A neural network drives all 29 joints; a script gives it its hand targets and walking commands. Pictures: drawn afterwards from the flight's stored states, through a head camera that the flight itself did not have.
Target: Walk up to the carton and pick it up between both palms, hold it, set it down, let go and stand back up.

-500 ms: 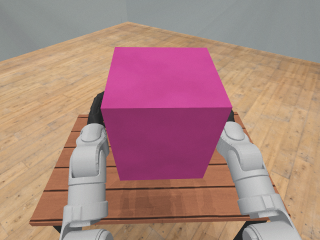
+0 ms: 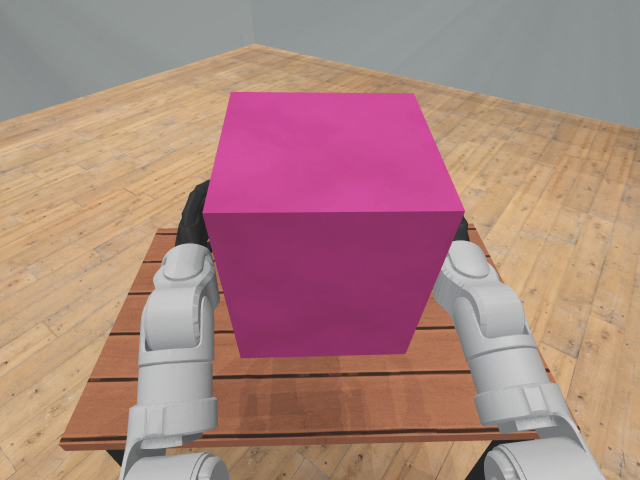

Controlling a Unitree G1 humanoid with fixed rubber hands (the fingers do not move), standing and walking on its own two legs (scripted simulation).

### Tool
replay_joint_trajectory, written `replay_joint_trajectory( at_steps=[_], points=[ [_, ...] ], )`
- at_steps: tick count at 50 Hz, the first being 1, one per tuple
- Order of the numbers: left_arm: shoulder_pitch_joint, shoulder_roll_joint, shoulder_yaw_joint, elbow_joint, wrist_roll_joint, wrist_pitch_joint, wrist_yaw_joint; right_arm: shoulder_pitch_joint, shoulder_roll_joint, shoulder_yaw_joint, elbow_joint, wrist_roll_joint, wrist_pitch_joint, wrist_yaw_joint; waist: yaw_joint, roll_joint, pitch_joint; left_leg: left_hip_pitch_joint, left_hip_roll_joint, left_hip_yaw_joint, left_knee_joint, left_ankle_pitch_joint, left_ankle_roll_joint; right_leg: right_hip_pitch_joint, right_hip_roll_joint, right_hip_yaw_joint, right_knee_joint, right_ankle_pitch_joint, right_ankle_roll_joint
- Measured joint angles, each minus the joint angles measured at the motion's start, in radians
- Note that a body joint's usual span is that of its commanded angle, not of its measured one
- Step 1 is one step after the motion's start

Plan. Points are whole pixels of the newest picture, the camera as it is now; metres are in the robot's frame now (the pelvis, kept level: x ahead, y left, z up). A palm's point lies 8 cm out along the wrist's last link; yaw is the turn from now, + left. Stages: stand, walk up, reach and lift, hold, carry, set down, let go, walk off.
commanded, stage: hold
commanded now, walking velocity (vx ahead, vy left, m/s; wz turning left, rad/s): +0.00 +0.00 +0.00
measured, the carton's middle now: (323, 231) +0.37 -0.01 +0.18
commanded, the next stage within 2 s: set down in 0.68 s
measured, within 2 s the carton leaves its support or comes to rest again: neither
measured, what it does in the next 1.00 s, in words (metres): stands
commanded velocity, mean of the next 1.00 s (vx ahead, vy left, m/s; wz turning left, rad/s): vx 0.00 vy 0.00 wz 0.00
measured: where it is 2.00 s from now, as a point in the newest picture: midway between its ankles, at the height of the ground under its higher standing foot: outside the picture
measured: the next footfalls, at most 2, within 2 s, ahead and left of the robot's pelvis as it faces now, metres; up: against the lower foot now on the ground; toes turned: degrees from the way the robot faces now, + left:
none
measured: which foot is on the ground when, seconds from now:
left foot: down 0.00-1.00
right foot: down 0.00-1.00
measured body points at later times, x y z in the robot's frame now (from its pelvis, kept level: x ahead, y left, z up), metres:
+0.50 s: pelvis +0.00 +0.00 +0.00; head -0.03 +0.01 +0.45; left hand +0.37 +0.14 +0.18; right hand +0.37 -0.16 +0.17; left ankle -0.01 +0.12 -0.74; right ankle +0.05 -0.13 -0.74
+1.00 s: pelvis +0.00 +0.00 +0.00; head -0.01 +0.01 +0.45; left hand +0.38 +0.15 +0.14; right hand +0.37 -0.16 +0.13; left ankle -0.01 +0.12 -0.74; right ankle +0.05 -0.13 -0.74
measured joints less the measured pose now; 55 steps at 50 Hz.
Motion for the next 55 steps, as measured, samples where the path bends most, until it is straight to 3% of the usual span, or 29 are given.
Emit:
replay_joint_trajectory(
  at_steps=[36, 43, 49, 55],
  points=[
    [0.014, -0.007, 0.015, 0.003, -0.007, -0.01, -0.002, 0.007, 0.013, -0.004, 0.006, -0.007, -0.005, 0.001, -0.001, 0.002, 0.004, 0.004, 0.001, -0.003, -0.007, 0.004, -0.002, 0.003, 0.001, -0.002, -0.002, 0.0, -0.002],
    [-0.017, -0.038, 0.074, 0.111, 0.036, -0.144, -0.03, -0.009, 0.054, -0.059, 0.119, -0.103, -0.143, 0.048, 0.004, -0.01, 0.017, 0.012, -0.002, -0.001, -0.018, 0.009, 0.0, 0.003, -0.002, 0.0, 0.002, -0.003, -0.002],
    [0.009, -0.049, 0.074, 0.162, 0.08, -0.261, -0.059, 0.038, 0.074, -0.071, 0.189, -0.159, -0.295, 0.06, 0.006, -0.019, 0.065, 0.053, -0.001, -0.012, -0.035, 0.01, -0.002, 0.051, -0.003, -0.011, -0.018, -0.004, -0.002],
    [0.085, -0.043, 0.008, 0.158, 0.028, -0.335, -0.037, 0.143, 0.074, -0.05, 0.162, -0.147, -0.391, 0.049, 0.009, -0.015, 0.072, 0.022, -0.001, -0.029, -0.018, 0.0, -0.002, 0.038, -0.002, -0.028, -0.028, -0.006, 0.0]
  ],
)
